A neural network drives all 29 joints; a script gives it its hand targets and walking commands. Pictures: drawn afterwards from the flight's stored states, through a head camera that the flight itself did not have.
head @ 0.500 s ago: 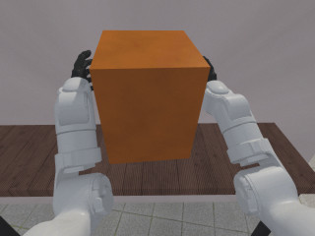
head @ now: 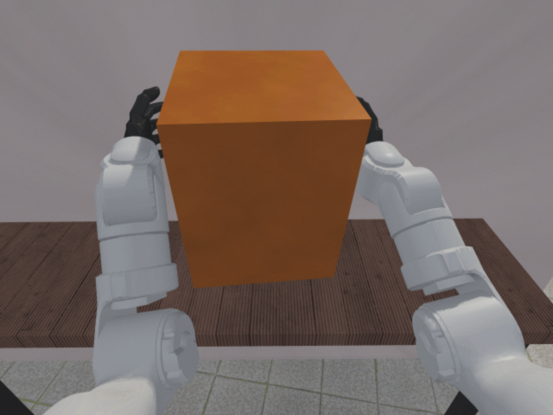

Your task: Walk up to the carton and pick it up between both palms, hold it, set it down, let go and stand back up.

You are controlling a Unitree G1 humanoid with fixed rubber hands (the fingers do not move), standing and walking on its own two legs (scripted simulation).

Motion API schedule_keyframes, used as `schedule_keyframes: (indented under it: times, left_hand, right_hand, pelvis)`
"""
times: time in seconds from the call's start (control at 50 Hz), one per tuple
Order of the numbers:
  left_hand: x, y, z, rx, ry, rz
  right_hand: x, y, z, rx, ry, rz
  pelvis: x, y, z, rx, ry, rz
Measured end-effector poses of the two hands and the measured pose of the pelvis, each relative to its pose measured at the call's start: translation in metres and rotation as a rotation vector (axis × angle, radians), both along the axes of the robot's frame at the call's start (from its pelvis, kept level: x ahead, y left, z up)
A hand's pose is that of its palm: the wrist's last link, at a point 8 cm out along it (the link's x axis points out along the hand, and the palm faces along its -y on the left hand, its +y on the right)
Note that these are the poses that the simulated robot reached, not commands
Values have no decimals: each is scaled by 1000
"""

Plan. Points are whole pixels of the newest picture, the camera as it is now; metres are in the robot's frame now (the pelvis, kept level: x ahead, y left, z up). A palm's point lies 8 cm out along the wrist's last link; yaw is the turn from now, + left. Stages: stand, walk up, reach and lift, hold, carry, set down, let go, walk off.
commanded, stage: hold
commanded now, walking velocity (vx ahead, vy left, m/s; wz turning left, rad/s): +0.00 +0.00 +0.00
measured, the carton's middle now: (259, 167) +0.37 +0.00 +0.24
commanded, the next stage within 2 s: none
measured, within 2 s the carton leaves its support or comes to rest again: neither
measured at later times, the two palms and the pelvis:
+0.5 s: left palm (141, 138) +0.36 +0.15 +0.31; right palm (370, 144) +0.35 -0.14 +0.28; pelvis +0.00 -0.01 +0.00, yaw +0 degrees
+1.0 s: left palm (143, 153) +0.37 +0.15 +0.28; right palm (363, 155) +0.36 -0.14 +0.26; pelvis +0.00 +0.00 +0.00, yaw +0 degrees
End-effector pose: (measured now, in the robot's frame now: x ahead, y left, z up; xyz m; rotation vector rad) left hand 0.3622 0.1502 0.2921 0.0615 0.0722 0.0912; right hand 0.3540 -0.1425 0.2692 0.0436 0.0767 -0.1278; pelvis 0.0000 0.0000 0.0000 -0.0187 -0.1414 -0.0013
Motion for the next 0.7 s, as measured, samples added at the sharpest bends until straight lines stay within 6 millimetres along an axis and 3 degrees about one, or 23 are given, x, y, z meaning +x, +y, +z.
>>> schedule_keyframes:
  times: [0.4,0.6,0.7]
  left_hand:
    - [-6,-3,14,9,2,5]
    - [-1,-2,13,11,7,3]
    - [5,1,4,-1,42,-7]
  right_hand:
    - [-4,-3,11,-1,1,2]
    - [0,-2,10,-1,7,2]
    - [3,0,0,-19,45,-3]
  pelvis:
    - [-1,-5,1,5,-16,3]
    - [-2,-8,1,5,-4,11]
    - [-2,-8,1,5,-3,6]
